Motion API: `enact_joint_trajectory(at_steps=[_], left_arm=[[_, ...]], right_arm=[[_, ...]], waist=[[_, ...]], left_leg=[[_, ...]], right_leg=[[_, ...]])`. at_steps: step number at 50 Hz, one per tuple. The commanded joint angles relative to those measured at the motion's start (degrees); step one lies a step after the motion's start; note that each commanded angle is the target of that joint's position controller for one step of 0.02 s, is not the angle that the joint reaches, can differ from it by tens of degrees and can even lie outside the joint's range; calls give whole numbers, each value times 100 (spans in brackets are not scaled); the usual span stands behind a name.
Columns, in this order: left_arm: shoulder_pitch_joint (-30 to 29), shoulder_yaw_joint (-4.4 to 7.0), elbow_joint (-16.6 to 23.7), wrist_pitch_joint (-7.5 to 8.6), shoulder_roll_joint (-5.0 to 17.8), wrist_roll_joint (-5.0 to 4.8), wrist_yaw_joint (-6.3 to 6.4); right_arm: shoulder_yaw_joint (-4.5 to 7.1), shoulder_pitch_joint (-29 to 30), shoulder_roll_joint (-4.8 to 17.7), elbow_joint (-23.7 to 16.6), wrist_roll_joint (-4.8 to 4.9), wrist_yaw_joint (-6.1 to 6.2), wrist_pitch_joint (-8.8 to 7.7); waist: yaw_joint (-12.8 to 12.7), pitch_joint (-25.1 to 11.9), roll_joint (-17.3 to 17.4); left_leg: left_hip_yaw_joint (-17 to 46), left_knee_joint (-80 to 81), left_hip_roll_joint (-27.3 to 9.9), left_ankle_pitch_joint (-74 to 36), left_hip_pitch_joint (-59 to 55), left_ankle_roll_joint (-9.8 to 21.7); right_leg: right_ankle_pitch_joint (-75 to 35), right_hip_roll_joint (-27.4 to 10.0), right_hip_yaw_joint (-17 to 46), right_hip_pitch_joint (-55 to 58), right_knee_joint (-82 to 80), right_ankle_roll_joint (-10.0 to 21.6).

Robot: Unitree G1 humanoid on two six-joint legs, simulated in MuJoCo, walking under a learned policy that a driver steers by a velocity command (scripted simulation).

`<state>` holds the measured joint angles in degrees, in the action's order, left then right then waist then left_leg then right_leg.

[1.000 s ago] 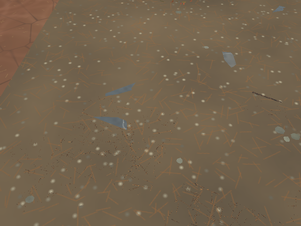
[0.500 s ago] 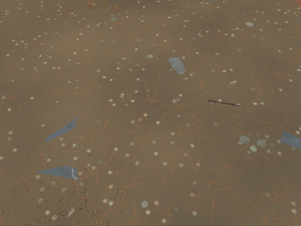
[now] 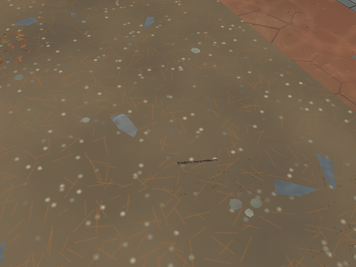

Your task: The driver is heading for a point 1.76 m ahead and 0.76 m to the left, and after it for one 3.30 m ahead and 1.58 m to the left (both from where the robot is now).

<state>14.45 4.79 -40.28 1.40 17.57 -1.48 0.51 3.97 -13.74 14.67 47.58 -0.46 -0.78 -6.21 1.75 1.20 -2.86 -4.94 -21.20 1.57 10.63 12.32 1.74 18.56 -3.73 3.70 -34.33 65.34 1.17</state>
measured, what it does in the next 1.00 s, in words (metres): walks ahead, turning left: right foot, then left foot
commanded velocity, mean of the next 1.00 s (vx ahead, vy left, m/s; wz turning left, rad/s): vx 0.50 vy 0.00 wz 0.36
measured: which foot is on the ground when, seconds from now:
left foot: down 0.00-0.26, up 0.28-0.76, down 0.78-1.00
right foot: up 0.00-0.24, down 0.26-0.78, up 0.80-1.00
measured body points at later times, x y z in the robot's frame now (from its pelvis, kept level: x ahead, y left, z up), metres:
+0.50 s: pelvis +0.26 -0.05 +0.00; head +0.28 -0.06 +0.45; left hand +0.30 +0.24 -0.10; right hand +0.42 -0.32 -0.11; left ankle +0.28 +0.11 -0.66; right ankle +0.26 -0.16 -0.74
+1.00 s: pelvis +0.50 +0.08 +0.00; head +0.53 +0.11 +0.45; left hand +0.54 +0.40 -0.09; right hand +0.70 -0.14 -0.11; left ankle +0.49 +0.14 -0.74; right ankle +0.62 -0.07 -0.66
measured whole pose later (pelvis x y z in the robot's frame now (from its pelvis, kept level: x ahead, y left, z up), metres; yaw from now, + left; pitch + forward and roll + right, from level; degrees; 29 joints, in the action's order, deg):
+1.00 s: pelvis +0.50 +0.08 +0.00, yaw +27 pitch +2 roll -1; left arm 7.2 3.6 -40.6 5.9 17.1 0.6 0.5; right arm 4.1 -17.1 15.9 42.0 0.6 -1.2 -2.7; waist 2.2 2.6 -1.3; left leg 2.7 -23.2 6.1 9.9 14.8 6.1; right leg 16.8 -5.5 3.6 -34.9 59.6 -1.9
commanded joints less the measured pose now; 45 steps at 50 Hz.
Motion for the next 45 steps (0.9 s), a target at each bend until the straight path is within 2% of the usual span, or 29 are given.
enact_joint_trajectory(at_steps=[1,3,5,7,9,11,12,13,14,15,16,17,18,19,20,23,25,28,32,35,37,38,39,40,41,42,43,44,45], left_arm=[[-65,-20,489,76,55,62,-6],[-389,-78,570,154,21,115,-64],[-868,-133,646,249,-39,109,-130],[-1251,-146,743,306,-11,62,-194],[-1428,-110,829,354,128,16,-237],[-1147,-25,780,402,326,8,-244],[-654,72,627,409,493,42,-211],[140,215,434,410,791,115,-147],[1131,337,346,363,1297,231,-46],[1163,328,301,317,1453,295,-81],[998,202,309,329,920,226,-109],[692,104,295,352,650,150,-114],[320,36,288,375,459,151,-138],[27,-1,265,402,296,161,-160],[-145,-3,229,441,246,197,-158],[-248,67,79,547,316,231,-101],[-154,110,-39,550,398,245,-42],[-78,163,-148,511,562,226,15],[212,247,-321,416,776,123,49],[283,306,-424,303,932,30,52],[193,348,-415,213,1118,-21,74],[98,330,-398,161,1113,-57,80],[212,253,-350,181,942,25,104],[623,-5,-39,292,77,299,68],[336,-50,91,535,304,115,9],[-295,41,242,656,671,-125,-44],[-425,1,268,723,610,-90,-31],[-421,19,182,734,614,78,21],[-330,76,143,683,704,169,37]], right_arm=[[170,8,821,-185,28,-18,-117],[168,40,902,-158,111,-21,-56],[176,-80,1005,-132,182,-14,16],[197,-420,1143,-33,214,-11,75],[208,-602,1220,41,248,-2,136],[213,-577,1276,87,272,24,199],[182,-552,1217,93,271,37,212],[95,-566,976,69,218,37,195],[-89,-568,470,-150,-5,31,158],[-162,-1149,203,-245,187,26,60],[8,-836,843,-157,326,37,59],[62,-481,966,-264,335,33,75],[66,-346,882,-245,281,57,127],[90,-300,828,-256,219,62,192],[92,-394,725,-242,227,48,270],[68,-247,491,-357,224,36,417],[57,-2,440,-478,191,20,447],[1,461,340,-635,173,-91,425],[-42,1178,341,-943,161,-226,421],[2,1354,476,-1138,161,-296,434],[135,851,702,-1111,169,-290,459],[290,29,944,-911,192,-256,465],[514,-939,1403,-650,204,-153,509],[630,-900,2130,-645,243,-65,512],[516,-1028,1932,-918,170,-117,397],[405,-927,1502,-849,133,-150,310],[349,-688,1299,-845,171,-140,261],[280,-243,1075,-919,170,-121,253],[213,48,893,-1030,105,-98,250]], waist=[[-112,-114,645],[-96,-54,619],[73,51,616],[233,85,662],[230,87,802],[-60,-41,928],[-353,-308,891],[-727,-857,763],[-1048,-1840,-260],[-705,-2404,-1624],[-832,-1734,-828],[-749,-1070,-665],[-556,-740,-348],[-388,-431,-396],[-227,-319,-487],[-83,-119,-230],[-113,-14,-90],[-248,128,-50],[-499,367,37],[-454,369,-38],[-95,-76,-214],[388,-504,-125],[787,-1032,198],[166,-1260,1884],[391,-2367,1438],[560,-1700,916],[388,-1137,715],[121,-781,423],[-104,-640,495]], left_leg=[[1399,1279,-1634,-955,-453,1129],[1099,1314,-1472,-1251,-459,1106],[846,1255,-1275,-1333,-326,988],[918,1141,-1344,-1302,-441,959],[1136,924,-1508,-1215,-692,886],[1274,549,-1601,-1305,-768,730],[1138,14,-1434,-1832,-619,589],[872,-1068,-1098,-1824,-133,375],[510,-3066,-639,132,1097,68],[805,-4550,-88,2440,2699,-74],[1170,-5186,-369,2199,3232,-75],[1086,-5210,-566,1669,3428,-30],[1027,-5049,-762,1213,3198,-63],[1038,-4791,-886,894,3016,-98],[1067,-4687,-982,668,2708,-132],[1074,-4429,-1003,215,2713,-240],[1109,-3952,-995,-201,2929,-293],[893,-2905,-926,-1014,2787,-252],[528,-2021,-823,-1069,2724,-61],[240,-1706,-638,-417,2579,198],[-148,-1661,-187,144,1660,448],[-294,-1310,134,-75,528,636],[231,-1199,55,-354,-1200,881],[3274,-743,-1442,92,-2902,1784],[5507,295,-2120,1072,-3527,2374],[4811,498,-2003,845,-3248,2028],[4039,433,-1760,467,-2499,1826],[3445,404,-1526,-95,-1642,1632],[3038,488,-1352,-706,-996,1553]], right_leg=[[-482,-290,278,-591,-658,-48],[-1074,-325,-1,-466,-1513,-72],[-1570,-178,-243,-80,-2383,-111],[-1689,-7,-361,171,-2879,-170],[-1502,94,-323,344,-3269,-123],[-1370,201,-336,976,-3704,11],[-1401,311,-423,1828,-3926,138],[-1511,53,-210,3120,-3837,339],[-1771,-1341,1200,4768,-3626,726],[-555,-2243,3450,5606,-4422,1462],[64,-2008,3191,5084,-4665,1329],[-44,-1794,2312,4455,-4763,1136],[-408,-1540,1748,3799,-4944,1029],[-731,-1340,1263,3279,-5164,982],[-976,-1249,901,2908,-5365,938],[-1793,-1253,188,2628,-5686,1005],[-2038,-1256,-207,2737,-5747,1006],[-2056,-1144,-812,2812,-5801,876],[-2060,-1287,-1219,3244,-5716,755],[-2971,-1413,-1420,3746,-5240,611],[-4992,-1347,-1611,3860,-4205,465],[-5440,-1142,-1802,3597,-3081,305],[-4395,-918,-1847,2474,-1511,26],[827,110,-1602,-104,639,-397],[1743,565,-43,-891,1553,-382],[1211,275,176,-1457,1564,-245],[727,31,130,-1432,1136,-123],[373,-189,139,-1040,628,-113],[160,-312,179,-560,280,-120]])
